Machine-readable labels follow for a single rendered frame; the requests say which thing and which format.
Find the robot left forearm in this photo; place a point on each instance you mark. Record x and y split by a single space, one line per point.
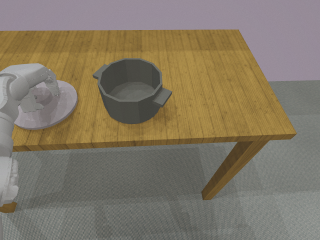
13 88

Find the lid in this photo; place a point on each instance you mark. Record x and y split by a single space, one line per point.
53 113

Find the knob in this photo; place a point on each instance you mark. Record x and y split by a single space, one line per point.
43 94

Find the table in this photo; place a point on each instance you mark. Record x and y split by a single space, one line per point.
219 93

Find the pot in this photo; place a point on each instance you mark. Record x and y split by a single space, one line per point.
131 89

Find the left robot upper arm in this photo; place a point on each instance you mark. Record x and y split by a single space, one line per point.
8 183

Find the robot left hand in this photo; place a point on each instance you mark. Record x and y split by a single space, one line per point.
34 74

